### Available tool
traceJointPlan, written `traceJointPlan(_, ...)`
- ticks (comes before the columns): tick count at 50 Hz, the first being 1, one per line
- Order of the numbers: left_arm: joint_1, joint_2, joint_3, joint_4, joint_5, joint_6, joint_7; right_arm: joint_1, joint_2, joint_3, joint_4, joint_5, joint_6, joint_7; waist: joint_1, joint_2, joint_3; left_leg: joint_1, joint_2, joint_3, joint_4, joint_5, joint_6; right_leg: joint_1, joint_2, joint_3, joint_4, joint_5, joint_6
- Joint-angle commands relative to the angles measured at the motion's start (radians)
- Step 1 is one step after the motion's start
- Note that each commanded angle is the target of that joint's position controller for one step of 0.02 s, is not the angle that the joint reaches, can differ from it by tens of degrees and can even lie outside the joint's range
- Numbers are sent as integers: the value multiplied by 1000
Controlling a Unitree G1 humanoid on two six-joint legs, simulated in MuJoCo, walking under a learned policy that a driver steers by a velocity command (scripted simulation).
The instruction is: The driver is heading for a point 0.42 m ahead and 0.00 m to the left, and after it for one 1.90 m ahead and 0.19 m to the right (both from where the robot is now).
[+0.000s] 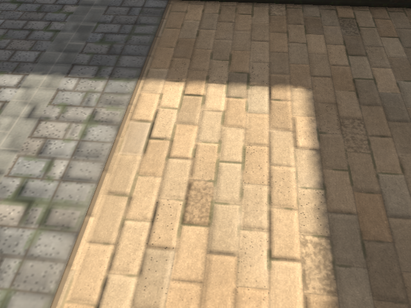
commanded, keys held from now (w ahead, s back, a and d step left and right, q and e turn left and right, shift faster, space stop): w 0.38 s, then no key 0.62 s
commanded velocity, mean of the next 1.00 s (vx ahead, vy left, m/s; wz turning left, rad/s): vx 0.30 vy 0.00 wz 0.00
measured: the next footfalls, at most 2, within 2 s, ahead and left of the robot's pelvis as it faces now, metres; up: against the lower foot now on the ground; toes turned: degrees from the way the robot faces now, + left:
left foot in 0.30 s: +0.29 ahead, +0.13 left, +0.00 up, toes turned +0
right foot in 0.74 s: +0.41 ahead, -0.10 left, +0.00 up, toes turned -2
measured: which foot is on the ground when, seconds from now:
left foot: up 0.00-0.28, down 0.30-0.76, up 0.78-1.00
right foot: down 0.00-0.34, up 0.36-0.72, down 0.74-1.00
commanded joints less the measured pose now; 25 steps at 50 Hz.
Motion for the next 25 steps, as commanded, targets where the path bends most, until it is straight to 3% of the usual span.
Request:
traceJointPlan(1, -30, 99, 23, -83, 18, -26, 17, -86, -14, -5, -61, 0, -27, 5, 17, -92, 15, -60, 11, 25, -158, 60, 12, 198, -189, 190, -302, 766, 12)
traceJointPlan(2, -38, 88, 23, -89, 13, -22, 12, -104, -5, 1, -54, -9, -27, 7, 19, -63, 22, -48, 38, 41, -239, 120, 9, 203, -197, 191, -330, 730, -15)
traceJointPlan(4, -25, 69, 21, -94, -2, -24, 1, -140, 2, 9, -59, -22, -16, 9, 28, -62, 45, -7, 55, 60, -386, 203, -3, 220, -211, 201, -381, 712, -59)
traceJointPlan(5, -8, 58, 18, -79, 0, -26, 1, -167, 19, 18, -61, -26, -5, 12, 29, -76, 69, 12, 67, 59, -463, 240, -2, 228, -218, 189, -403, 746, -68)
traceJointPlan(8, 7, 70, 23, -74, -15, -37, 3, -295, -4, 20, -94, -19, 13, 12, 46, -77, 108, 125, 60, 104, -729, 235, -19, 285, -244, 190, -465, 831, -59)
traceJointPlan(10, -10, 123, 44, -76, -38, -34, 1, -376, -52, 1, -136, 8, 8, 9, 50, -93, 103, 227, 13, 148, -870, 121, -15, 363, -257, 197, -456, 1002, -42)
traceJointPlan(12, -28, 146, 54, -74, -21, -38, 2, -394, -89, -23, -162, 5, 0, -2, 21, -116, 125, 286, -15, 171, -946, 21, 10, 445, -283, 199, -394, 1228, -8)
traceJointPlan(13, -33, 166, 67, -63, -24, -38, 10, -351, -98, -32, -157, 3, 1, -9, 8, -114, 100, 342, -24, 163, -1004, 13, 23, 489, -276, 185, -345, 1300, 3)
traceJointPlan(14, -92, 186, 73, -63, -18, -40, 9, -290, -120, -47, -153, 20, -2, -13, -28, -139, 100, 445, -41, 164, -1048, 26, 37, 470, -269, 192, -294, 1331, -3)
traceJointPlan(15, -126, 180, 77, -64, -21, -41, 9, -213, -143, -60, -139, 29, -6, -22, -59, -130, 65, 566, -50, 162, -1091, 89, 61, 450, -250, 181, -217, 1325, 3)
traceJointPlan(16, -95, 123, 65, -68, -13, -49, 12, -80, -170, -75, -110, 29, -13, -28, -72, -86, -50, 844, -13, 126, -982, 198, 117, 325, -206, 188, -62, 1210, 23)
traceJointPlan(17, 53, -1, 35, -70, -9, -59, 22, 73, -180, -74, -58, 10, -20, -21, -48, 71, -217, 1262, 138, -46, -952, 267, 264, 21, -109, 186, 152, 792, 63)
traceJointPlan(18, 35, -37, 19, -98, 7, -56, -6, 281, -140, -65, 13, -3, -16, -28, -129, 212, -273, 1453, 294, -381, -1160, 90, 383, -222, 54, 197, 379, 94, 91)
traceJointPlan(19, -186, 16, 49, -152, -15, -29, -35, 351, -110, -67, 77, -27, -23, -39, -188, 166, -69, 1318, 254, -405, -1300, -228, 251, -391, 16, 275, 542, 16, 23)
traceJointPlan(20, -253, 34, 60, -179, -21, -26, -29, 211, -139, -71, 46, -8, -34, -43, -131, 144, 79, 1108, 246, -336, -1332, -199, 214, -421, -34, 289, 642, 100, -14)
traceJointPlan(21, -197, 40, 64, -163, -12, -25, -21, 96, -118, -64, 25, 7, -35, -41, -50, 87, 79, 958, 244, -276, -1338, 40, 226, -359, -73, 300, 672, 170, -25)
traceJointPlan(22, -153, 16, 58, -151, 16, -20, -15, 42, -65, -49, 14, 19, -36, -35, 1, 10, 53, 855, 241, -193, -1335, 303, 237, -261, -105, 315, 663, 213, -24)
traceJointPlan(23, -173, 10, 55, -165, 33, -5, -10, 8, -23, -31, 8, 15, -43, -27, 24, -48, 38, 823, 249, -142, -1356, 464, 269, -216, -119, 282, 655, 170, 7)
traceJointPlan(24, -174, 8, 58, -184, 21, -3, -1, -36, 1, -25, -15, 20, -48, -17, 57, -15, 9, 805, 230, -99, -1359, 537, 261, -207, -136, 274, 638, 136, 37)
traceJointPlan(25, -187, 25, 68, -191, 14, -1, 2, -60, -5, -26, -24, 18, -56, -12, 67, -7, 11, 781, 208, -42, -1366, 586, 258, -193, -145, 258, 609, 96, 66)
